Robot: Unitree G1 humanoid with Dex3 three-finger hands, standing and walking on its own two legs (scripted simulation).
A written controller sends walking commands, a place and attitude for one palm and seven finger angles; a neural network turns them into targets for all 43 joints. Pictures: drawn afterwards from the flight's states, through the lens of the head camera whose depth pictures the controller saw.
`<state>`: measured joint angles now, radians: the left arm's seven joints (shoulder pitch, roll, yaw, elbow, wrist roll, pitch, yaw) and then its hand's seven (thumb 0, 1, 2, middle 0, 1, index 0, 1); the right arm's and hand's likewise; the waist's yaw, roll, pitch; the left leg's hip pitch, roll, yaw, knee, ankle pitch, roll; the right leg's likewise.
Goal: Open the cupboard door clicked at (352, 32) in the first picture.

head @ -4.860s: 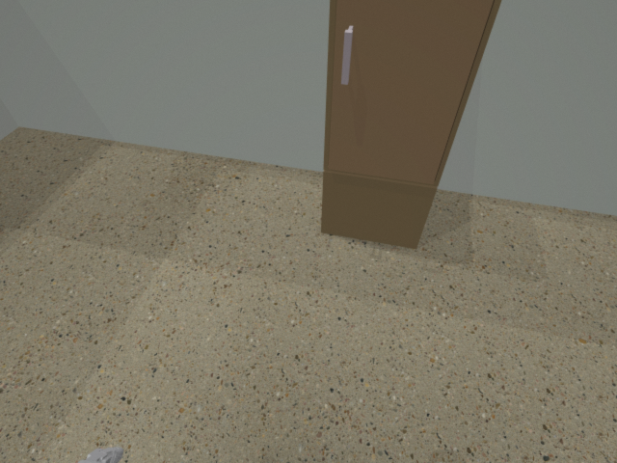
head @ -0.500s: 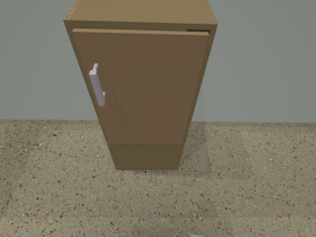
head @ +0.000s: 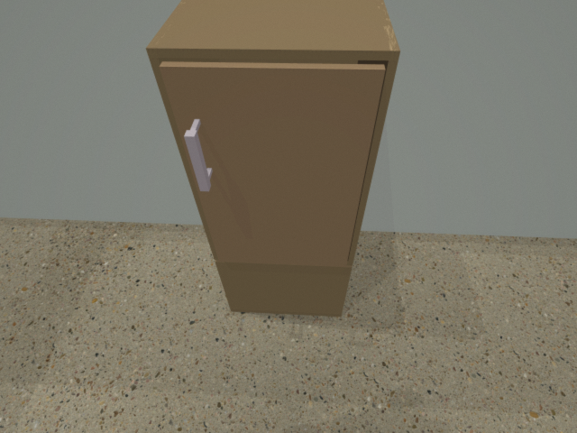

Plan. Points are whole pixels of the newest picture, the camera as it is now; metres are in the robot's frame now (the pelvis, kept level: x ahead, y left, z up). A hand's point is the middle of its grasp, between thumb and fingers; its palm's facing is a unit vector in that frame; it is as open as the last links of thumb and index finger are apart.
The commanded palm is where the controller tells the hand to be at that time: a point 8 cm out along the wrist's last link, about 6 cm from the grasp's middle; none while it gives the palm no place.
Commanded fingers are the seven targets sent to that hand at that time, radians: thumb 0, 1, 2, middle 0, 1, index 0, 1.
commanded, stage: come to a stop and stand still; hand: left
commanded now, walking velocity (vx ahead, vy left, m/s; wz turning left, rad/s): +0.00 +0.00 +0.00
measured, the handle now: (200, 156) +0.58 +0.24 +0.03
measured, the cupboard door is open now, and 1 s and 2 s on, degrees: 0 0 0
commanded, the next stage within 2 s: look again from close up in 0.46 s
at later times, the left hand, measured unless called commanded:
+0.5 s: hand out of the picture -0.01 +0.20 -0.18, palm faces +0.02 -0.98 -0.17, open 7.3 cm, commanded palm none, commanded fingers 0.00 0.90 0.90 -0.20 -0.30 -0.20 -0.30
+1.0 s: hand out of the picture +0.02 +0.22 -0.17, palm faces -0.01 -0.97 -0.23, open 7.3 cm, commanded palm none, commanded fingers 0.00 0.90 0.90 -0.20 -0.30 -0.20 -0.30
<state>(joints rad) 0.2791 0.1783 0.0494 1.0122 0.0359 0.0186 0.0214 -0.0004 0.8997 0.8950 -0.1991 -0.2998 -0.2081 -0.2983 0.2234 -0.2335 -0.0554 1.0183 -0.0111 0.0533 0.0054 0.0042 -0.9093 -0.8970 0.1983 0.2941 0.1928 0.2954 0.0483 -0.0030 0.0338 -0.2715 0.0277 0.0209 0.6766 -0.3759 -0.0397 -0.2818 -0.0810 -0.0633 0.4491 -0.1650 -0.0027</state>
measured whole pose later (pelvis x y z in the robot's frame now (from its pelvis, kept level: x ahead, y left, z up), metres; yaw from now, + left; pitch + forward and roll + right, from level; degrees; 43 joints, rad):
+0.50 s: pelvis +0.00 +0.04 +0.00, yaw -1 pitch -1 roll +0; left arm 0.27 0.14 0.00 1.15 0.01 0.00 0.03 0.01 0.92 0.90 -0.20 -0.30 -0.20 -0.30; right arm 0.26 -0.15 0.00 1.14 0.00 -0.01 -0.03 0.00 -0.93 -0.90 0.20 0.29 0.20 0.30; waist 0.00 -0.01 0.02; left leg -0.13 0.00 0.06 0.40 -0.25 0.01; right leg -0.18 -0.03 -0.03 0.42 -0.22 0.01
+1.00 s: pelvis +0.01 +0.04 -0.01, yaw -1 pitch -1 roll +1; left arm 0.27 0.14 -0.01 1.10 0.01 -0.02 0.03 0.00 0.91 0.90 -0.19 -0.30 -0.20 -0.30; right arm 0.31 -0.15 0.02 1.09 -0.01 -0.03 -0.02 0.01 -0.92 -0.90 0.20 0.29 0.20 0.30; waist -0.01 0.04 0.03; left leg -0.15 -0.01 0.07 0.46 -0.30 0.02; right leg -0.22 -0.04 -0.02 0.52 -0.29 0.01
